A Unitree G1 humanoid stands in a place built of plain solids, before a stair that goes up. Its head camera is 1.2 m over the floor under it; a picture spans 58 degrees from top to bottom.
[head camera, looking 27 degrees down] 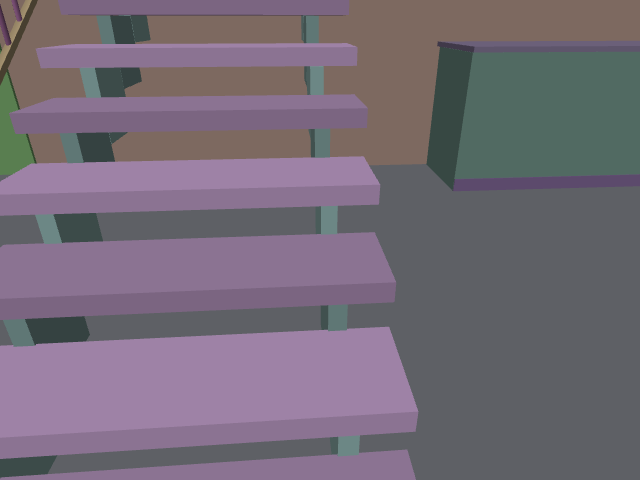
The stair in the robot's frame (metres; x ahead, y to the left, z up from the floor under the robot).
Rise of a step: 0.18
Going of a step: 0.28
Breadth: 1.22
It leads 4 degrees to the left of straight ahead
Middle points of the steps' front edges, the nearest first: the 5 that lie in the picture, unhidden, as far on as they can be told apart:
0.69 0.37 0.37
0.97 0.39 0.55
1.25 0.42 0.74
1.53 0.44 0.92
1.81 0.46 1.10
